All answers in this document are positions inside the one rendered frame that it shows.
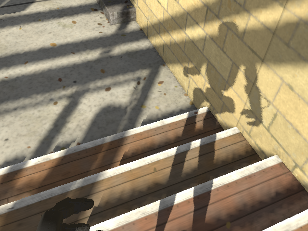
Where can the stairs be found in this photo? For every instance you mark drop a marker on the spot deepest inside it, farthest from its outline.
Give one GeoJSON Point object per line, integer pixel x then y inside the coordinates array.
{"type": "Point", "coordinates": [182, 173]}

